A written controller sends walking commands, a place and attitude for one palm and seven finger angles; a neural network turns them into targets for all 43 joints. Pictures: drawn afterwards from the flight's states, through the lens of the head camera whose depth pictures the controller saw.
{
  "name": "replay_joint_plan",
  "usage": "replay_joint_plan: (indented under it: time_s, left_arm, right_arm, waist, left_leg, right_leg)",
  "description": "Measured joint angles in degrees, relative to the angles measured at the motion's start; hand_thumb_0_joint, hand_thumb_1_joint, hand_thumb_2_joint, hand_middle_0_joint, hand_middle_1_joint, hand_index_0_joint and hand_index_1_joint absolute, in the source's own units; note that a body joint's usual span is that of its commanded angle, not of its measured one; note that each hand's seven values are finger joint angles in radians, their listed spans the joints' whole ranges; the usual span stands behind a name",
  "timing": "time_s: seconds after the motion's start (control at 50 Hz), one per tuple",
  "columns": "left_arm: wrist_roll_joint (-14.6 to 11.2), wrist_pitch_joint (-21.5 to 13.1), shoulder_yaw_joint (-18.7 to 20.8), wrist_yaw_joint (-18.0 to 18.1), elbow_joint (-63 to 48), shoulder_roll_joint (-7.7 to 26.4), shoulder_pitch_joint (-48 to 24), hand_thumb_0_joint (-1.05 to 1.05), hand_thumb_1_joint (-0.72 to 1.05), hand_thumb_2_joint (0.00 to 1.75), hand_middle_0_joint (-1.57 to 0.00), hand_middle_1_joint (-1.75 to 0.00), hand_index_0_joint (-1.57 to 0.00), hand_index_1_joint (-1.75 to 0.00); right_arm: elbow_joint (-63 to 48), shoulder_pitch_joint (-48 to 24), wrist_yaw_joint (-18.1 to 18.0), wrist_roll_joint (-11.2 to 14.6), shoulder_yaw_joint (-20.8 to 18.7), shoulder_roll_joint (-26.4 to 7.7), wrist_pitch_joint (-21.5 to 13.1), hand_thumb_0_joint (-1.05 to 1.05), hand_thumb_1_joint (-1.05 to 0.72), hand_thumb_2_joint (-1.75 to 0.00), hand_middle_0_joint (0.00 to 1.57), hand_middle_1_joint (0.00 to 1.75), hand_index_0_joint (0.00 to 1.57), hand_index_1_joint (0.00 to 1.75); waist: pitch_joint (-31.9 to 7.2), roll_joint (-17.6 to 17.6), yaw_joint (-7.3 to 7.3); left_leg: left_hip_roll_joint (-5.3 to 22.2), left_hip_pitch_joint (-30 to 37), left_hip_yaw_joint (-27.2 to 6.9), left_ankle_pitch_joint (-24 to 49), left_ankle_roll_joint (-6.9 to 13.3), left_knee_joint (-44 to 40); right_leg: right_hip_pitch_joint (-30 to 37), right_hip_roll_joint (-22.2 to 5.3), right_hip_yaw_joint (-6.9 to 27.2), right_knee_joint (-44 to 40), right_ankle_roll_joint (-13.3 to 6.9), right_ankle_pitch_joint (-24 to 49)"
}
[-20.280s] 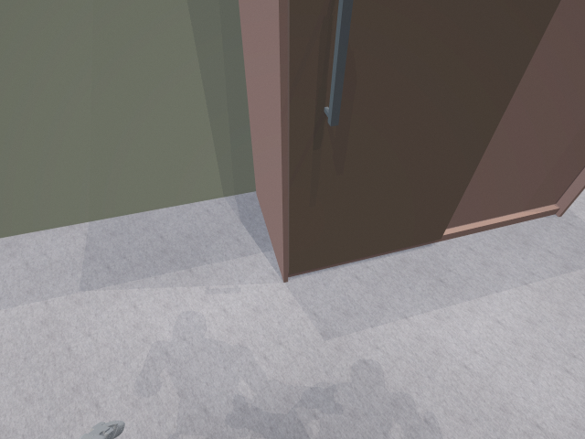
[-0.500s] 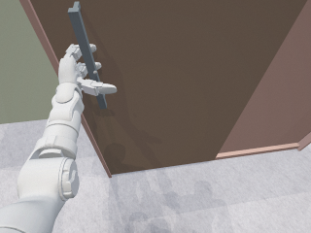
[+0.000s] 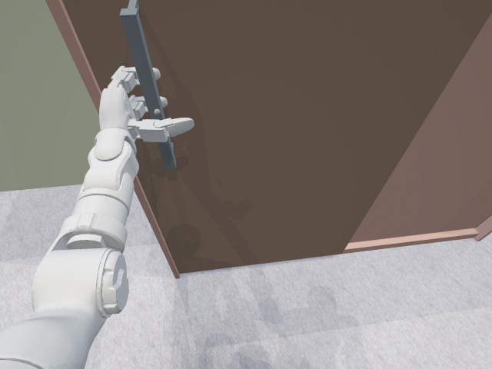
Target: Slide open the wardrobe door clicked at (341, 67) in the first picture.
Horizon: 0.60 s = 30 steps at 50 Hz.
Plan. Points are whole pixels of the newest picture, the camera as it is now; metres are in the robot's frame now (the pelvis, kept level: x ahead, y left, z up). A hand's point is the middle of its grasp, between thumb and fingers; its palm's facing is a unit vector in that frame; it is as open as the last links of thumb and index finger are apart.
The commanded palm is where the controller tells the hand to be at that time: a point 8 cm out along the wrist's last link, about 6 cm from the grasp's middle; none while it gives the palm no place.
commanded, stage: grip the handle and tug to test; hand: left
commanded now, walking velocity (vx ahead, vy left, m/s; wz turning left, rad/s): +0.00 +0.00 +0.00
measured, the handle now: (155, 99) +0.53 +0.16 +0.15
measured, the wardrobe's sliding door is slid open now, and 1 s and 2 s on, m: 0.00 0.00 0.04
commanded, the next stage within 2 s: tug the door sideways, standing still in 1.12 s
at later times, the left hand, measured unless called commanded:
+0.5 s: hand (164, 111) +0.48 +0.13 +0.16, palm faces +0.10 -0.99 +0.03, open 5.8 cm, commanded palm +0.44 +0.19 +0.16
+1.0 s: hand (165, 112) +0.48 +0.13 +0.16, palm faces +0.12 -0.99 +0.03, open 5.8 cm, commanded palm +0.42 +0.18 +0.16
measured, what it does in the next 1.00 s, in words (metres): stands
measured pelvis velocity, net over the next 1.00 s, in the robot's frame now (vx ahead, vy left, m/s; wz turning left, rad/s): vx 0.02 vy -0.01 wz -0.03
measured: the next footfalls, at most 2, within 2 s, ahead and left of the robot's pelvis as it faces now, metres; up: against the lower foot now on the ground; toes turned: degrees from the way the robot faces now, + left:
none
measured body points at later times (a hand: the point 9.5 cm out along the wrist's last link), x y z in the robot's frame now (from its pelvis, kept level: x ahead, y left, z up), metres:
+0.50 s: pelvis +0.00 +0.00 +0.00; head +0.03 -0.01 +0.45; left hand +0.47 +0.18 +0.17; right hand +0.06 -0.26 -0.12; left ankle +0.00 +0.10 -0.73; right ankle -0.01 -0.10 -0.73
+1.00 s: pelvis +0.02 -0.01 +0.00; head +0.04 -0.02 +0.45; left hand +0.47 +0.18 +0.17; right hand +0.09 -0.27 -0.11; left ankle +0.00 +0.10 -0.73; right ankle -0.01 -0.10 -0.73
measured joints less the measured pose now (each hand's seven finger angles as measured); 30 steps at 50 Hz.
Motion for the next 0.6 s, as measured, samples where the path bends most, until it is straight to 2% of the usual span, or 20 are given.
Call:
replay_joint_plan:
  time_s: [0.14, 0.26, 0.36, 0.6]
  left_arm:
    - [0.12, 0.21, 0.35, 0.2, 1.83, -0.79, -1.24, 0.0, 0.13, 0.58, -0.36, -1.29, -0.36, -1.29]
    - [0.52, -0.53, 1.52, 1.05, -0.95, -1.17, 1.52, 0.0, 0.41, 0.69, -0.39, -1.33, -0.39, -1.33]
    - [0.56, 0.59, 1.49, 0.73, -2.65, -0.9, 2.96, 0.01, 0.64, 0.79, -0.42, -1.36, -0.4, -1.35]
    - [0.31, 2.49, 1.25, 1.71, -5.27, -1.45, 3.92, 0.02, 0.72, 0.82, -0.36, -1.38, -0.36, -1.37]
  right_arm:
    - [0.54, 0.76, 0.31, -0.24, 0.05, -0.04, -0.06, 0.01, -0.91, -0.9, 0.2, 0.3, 0.2, 0.3]
    - [0.22, 1.77, 0.72, -0.47, -0.25, 0.06, 0.17, 0.01, -0.91, -0.9, 0.2, 0.3, 0.2, 0.3]
    - [0.17, 1.88, 0.7, -0.25, -0.24, 0.2, 0.83, 0.01, -0.91, -0.9, 0.2, 0.3, 0.2, 0.3]
    - [-0.76, 0.54, 0.34, -0.11, -0.49, -0.03, 0.89, 0.01, -0.91, -0.9, 0.2, 0.3, 0.2, 0.3]
  waist:
    - [-0.56, 0.01, -0.41]
    - [-1.08, 0.28, -0.53]
    - [-1.0, 0.29, -0.45]
    - [-0.55, 0.27, -0.39]
  left_leg:
    - [-0.13, -0.37, 0.24, -0.17, 0.15, 0.08]
    - [0.12, 0.28, 1.02, -0.47, 0.15, -0.17]
    - [0.35, 1.17, 1.1, -0.53, 0.06, -0.42]
    - [0.5, 2.01, 1.1, -0.04, -0.21, -1.38]
  right_leg:
    - [-0.54, -0.14, 0.25, 0.27, 0.16, -0.19]
    - [-0.28, 0.11, 1.06, 0.22, 0.19, -0.27]
    - [0.63, 0.36, 1.17, -0.21, 0.09, -0.18]
    - [1.35, 0.56, 1.2, -0.98, -0.18, 0.21]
